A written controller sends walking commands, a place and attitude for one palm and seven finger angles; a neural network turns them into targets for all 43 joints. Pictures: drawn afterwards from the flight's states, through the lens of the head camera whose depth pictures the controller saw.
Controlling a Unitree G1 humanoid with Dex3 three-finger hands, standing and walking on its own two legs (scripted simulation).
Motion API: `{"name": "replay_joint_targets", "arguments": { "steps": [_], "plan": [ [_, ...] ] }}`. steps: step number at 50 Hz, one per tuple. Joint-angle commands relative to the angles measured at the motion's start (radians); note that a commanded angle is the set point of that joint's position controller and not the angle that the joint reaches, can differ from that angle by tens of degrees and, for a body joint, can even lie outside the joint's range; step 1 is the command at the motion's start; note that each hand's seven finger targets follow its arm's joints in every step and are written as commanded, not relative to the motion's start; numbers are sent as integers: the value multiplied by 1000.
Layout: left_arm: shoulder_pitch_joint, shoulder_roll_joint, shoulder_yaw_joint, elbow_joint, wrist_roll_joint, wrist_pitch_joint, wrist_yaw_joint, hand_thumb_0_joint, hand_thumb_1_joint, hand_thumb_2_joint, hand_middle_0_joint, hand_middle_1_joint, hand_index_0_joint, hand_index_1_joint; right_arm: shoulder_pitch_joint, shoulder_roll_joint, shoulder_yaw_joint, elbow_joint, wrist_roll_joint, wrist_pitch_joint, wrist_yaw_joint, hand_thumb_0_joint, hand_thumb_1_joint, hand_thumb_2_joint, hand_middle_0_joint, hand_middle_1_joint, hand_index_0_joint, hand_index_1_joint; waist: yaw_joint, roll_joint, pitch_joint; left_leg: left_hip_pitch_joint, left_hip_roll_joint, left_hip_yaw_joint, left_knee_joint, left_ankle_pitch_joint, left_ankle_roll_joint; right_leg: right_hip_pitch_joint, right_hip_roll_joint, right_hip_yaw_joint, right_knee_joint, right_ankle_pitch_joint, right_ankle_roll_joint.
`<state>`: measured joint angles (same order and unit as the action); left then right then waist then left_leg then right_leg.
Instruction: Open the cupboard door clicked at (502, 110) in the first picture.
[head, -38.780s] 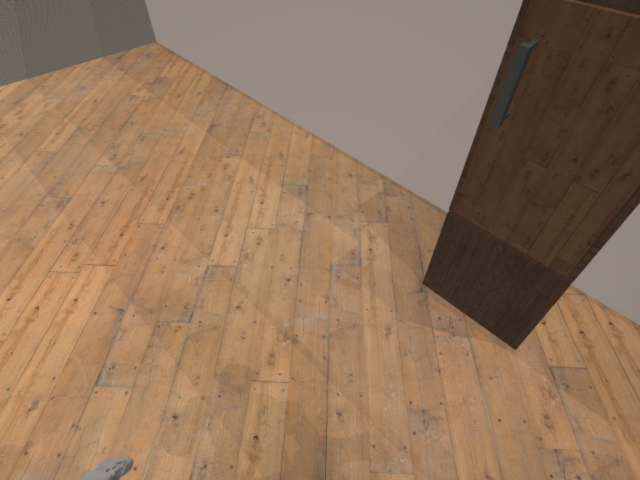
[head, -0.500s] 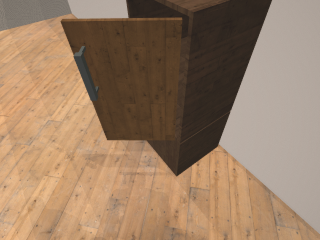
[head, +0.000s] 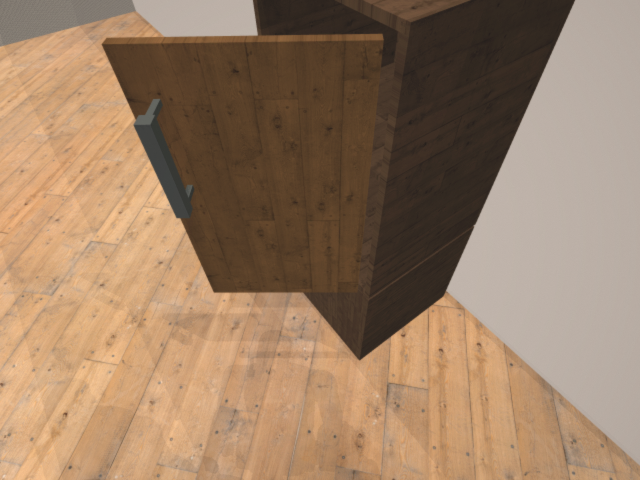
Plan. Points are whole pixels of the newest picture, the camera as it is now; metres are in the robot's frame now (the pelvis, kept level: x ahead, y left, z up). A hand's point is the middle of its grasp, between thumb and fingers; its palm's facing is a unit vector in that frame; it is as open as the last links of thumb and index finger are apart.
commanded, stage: come to a stop and stand still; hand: left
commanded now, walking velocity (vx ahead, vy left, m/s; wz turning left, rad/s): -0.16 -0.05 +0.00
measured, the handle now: (170, 162) +0.53 +0.26 +0.09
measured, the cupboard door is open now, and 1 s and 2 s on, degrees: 53 53 53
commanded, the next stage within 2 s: look again from close up in 0.82 s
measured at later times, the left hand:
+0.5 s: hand out of the picture +0.02 +0.15 -0.17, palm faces +0.03 -0.98 -0.22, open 7.2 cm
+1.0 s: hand out of the picture -0.06 +0.14 -0.16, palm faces +0.01 -0.98 -0.18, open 7.3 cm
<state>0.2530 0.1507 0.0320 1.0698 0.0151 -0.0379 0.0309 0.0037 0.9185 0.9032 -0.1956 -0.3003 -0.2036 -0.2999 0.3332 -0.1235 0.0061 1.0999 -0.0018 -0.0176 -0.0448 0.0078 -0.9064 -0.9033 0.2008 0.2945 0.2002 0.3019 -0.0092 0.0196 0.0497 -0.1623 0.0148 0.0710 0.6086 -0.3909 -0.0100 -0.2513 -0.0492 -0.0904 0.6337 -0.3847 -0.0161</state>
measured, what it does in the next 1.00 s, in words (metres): stands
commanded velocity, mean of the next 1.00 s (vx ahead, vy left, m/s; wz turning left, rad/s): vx -0.02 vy -0.01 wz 0.00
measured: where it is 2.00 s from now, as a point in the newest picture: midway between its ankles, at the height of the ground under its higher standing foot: outside the picture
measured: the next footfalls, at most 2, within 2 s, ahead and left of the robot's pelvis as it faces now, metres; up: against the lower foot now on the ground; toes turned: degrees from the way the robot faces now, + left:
none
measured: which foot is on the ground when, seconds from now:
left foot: down 0.00-1.00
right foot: down 0.00-1.00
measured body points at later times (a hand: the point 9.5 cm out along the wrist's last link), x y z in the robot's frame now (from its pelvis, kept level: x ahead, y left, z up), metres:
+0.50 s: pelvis -0.02 -0.03 +0.00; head +0.00 -0.03 +0.45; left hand +0.02 +0.21 -0.15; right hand +0.02 -0.26 -0.15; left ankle -0.04 +0.11 -0.73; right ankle +0.00 -0.10 -0.73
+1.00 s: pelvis -0.04 -0.02 +0.01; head -0.02 -0.03 +0.46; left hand -0.06 +0.19 -0.15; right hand -0.06 -0.23 -0.15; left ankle -0.04 +0.11 -0.73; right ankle +0.00 -0.10 -0.73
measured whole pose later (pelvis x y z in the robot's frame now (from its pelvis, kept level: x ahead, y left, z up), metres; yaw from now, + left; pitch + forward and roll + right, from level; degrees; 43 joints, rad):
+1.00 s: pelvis -0.04 -0.02 +0.01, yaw +0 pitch -1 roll +0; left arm 0.34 0.14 -0.01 1.08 0.02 -0.02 0.02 0.00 0.91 0.90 -0.20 -0.30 -0.21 -0.30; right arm 0.34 -0.12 0.01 1.08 -0.02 0.00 -0.02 0.01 -0.91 -0.90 0.20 0.29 0.20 0.30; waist -0.01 0.01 0.04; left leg -0.22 0.03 0.04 0.49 -0.26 -0.01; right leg -0.26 0.01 -0.11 0.47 -0.20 -0.06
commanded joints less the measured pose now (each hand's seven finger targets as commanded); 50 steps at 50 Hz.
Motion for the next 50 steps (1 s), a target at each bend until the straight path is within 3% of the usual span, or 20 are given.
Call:
{"name": "replay_joint_targets", "arguments": {
  "steps": [1, 4, 5, 6, 9, 11, 12, 13, 14, 15, 17, 23, 26, 29, 36, 45, 46, 47, 48, 50],
  "plan": [
    [72, 107, 8, -27, -3, 20, 19, 0, 900, 900, -200, -300, -200, -300, 83, -78, -33, -22, 1, -15, -5, 0, -900, -900, 200, 300, 200, 300, 3, -97, -53, -11, 84, -40, -156, 643, 14, 116, -104, 62, 9, 895, -38],
    [22, 90, 17, -84, -6, 34, 30, 0, 900, 900, -200, -300, -200, -300, 114, -134, -51, -12, -8, -7, -16, 0, -900, -900, 200, 300, 200, 300, -6, 115, -64, 188, 197, -103, -123, 1297, 77, -71, -9, 11, 71, 262, 7],
    [-4, 87, 18, -102, -5, 41, 26, 0, 900, 900, -200, -300, -200, -300, 103, -156, -55, -10, -12, -2, -16, 0, -900, -900, 200, 300, 200, 300, -9, 150, -45, 252, 231, -134, -126, 1379, 109, -150, 13, 3, 62, 2, 9],
    [-27, 84, 19, -111, -3, 47, 23, 0, 900, 900, -200, -300, -200, -300, 92, -154, -56, -14, -17, 3, -16, 0, -900, -900, 200, 300, 200, 300, -15, 141, -22, 266, 246, -141, -126, 1382, 133, -175, 23, 6, 54, -75, 5],
    [-11, 84, 29, -124, -1, 52, 12, 0, 900, 900, -200, -300, -200, -300, 27, -167, -62, -51, -21, 9, -17, 0, -900, -900, 200, 300, 200, 300, 14, 132, -19, 179, 232, -121, -128, 1187, 135, -106, 15, 12, -3, 25, -9],
    [73, 95, 32, -103, 4, 42, 10, 0, 900, 900, -200, -300, -200, -300, -14, -160, -62, -78, -17, 9, -14, 0, -900, -900, 200, 300, 200, 300, 53, 54, -79, 105, 174, -73, -49, 964, 92, 41, -4, 39, -120, 368, -16],
    [113, 139, 39, -89, 8, 33, 13, 0, 900, 900, -200, -300, -200, -300, -1, -142, -63, -88, -11, 10, -11, 0, -900, -900, 200, 300, 200, 300, 53, -50, -124, -10, 108, -32, 35, 663, 53, 157, -98, 150, -108, 694, -48],
    [131, 177, 40, -77, 7, 29, 15, 0, 900, 900, -200, -300, -200, -300, 13, -105, -61, -91, -4, 14, -6, 0, -900, -900, 200, 300, 200, 300, 46, -158, -150, -109, 29, 2, 118, 183, 17, 216, -246, 265, -136, 938, -132],
    [136, 181, 31, -68, 3, 25, 13, 0, 900, 900, -200, -300, -200, -300, -18, -73, -56, -97, 0, 22, -6, 0, -900, -900, 200, 300, 200, 300, 56, -206, -127, -156, -5, -29, 213, -193, 7, 202, -308, 300, -182, 1050, -205],
    [105, 171, 25, -74, 7, 25, 14, 0, 900, 900, -200, -300, -200, -300, -44, -64, -50, -97, 1, 31, -5, 0, -900, -900, 200, 300, 200, 300, 55, -262, -115, -165, 16, -68, 281, -242, 11, 149, -299, 312, -210, 950, -234],
    [14, 144, 13, -105, 13, 31, 15, 0, 900, 900, -200, -300, -200, -300, -50, -54, -48, -89, -1, 37, 5, 0, -900, -900, 200, 300, 200, 300, 21, -210, -40, -158, 21, -68, 287, -169, 10, 33, -240, 246, -258, 688, -218],
    [-3, 152, 16, -112, -2, 34, 5, 0, 900, 900, -200, -300, -200, -300, 27, -42, -33, -45, -6, 23, 17, 0, -900, -900, 200, 300, 200, 300, -16, -109, -58, 54, 2, -10, -131, 139, 5, -76, -133, 188, -269, 250, -114],
    [27, 86, 1, -110, -8, 39, -3, 0, 900, 900, -200, -300, -200, -300, -10, -114, -33, -59, -16, -1, 9, 0, -900, -900, 200, 300, 200, 300, 21, 92, -24, -48, 173, -193, -276, 258, 74, -19, -15, 117, -214, 133, -25],
    [52, 99, -4, -64, -6, 32, -7, 0, 900, 900, -200, -300, -200, -300, -84, -105, -19, -64, -14, -3, 7, 0, -900, -900, 200, 300, 200, 300, 44, 87, 3, -142, 128, -142, -287, 168, 51, 94, -38, 131, -249, 201, -19],
    [80, 100, -17, -14, -4, 25, -8, 0, 900, 900, -200, -300, -200, -300, 10, -86, -8, -20, -14, 7, 10, 0, -900, -900, 200, 300, 200, 300, 18, -37, 67, -86, 80, -90, -291, 77, 32, 9, -60, 167, -372, 22, -27],
    [123, 76, -20, 15, -8, 17, -4, 0, 900, 900, -200, -300, -200, -300, 71, -71, 2, 10, -15, -2, 10, 0, -900, -900, 200, 300, 200, 300, 20, -27, 26, -96, 72, -88, -295, 99, 35, 39, -62, 156, -351, 47, -29],
    [94, 262, -24, -69, 9, -1, 5, 0, 900, 900, -200, -300, -200, -300, -48, -223, -27, -118, -23, 7, 27, 0, -900, -900, 200, 300, 200, 300, -17, -23, 175, -123, 29, -113, -236, 182, 27, -53, -34, 152, -302, 108, -27],
    [117, 189, -2, -59, 2, -5, 9, 0, 900, 900, -200, -300, -200, -300, -20, -183, -42, -130, -27, -10, 17, 0, -900, -900, 200, 300, 200, 300, 13, 4, -16, -121, 46, -95, -138, 95, 35, -10, -103, 194, -298, -30, -39],
    [104, 193, 7, -56, 10, -11, 11, 0, 900, 900, -200, -300, -200, -300, 9, -168, -49, -105, -26, -15, 11, 0, -900, -900, 200, 300, 200, 300, -10, 4, -99, -93, 30, -86, -97, 121, 39, 16, -131, 243, -320, -8, -64],
    [83, 191, 11, -90, 9, -4, 8, 0, 900, 900, -200, -300, -200, -300, 65, -150, -53, -102, -21, -9, 10, 0, -900, -900, 200, 300, 200, 300, -22, -76, -134, -85, 12, -66, -45, 89, 40, 4, -156, 257, -364, -68, -77]
  ]
}}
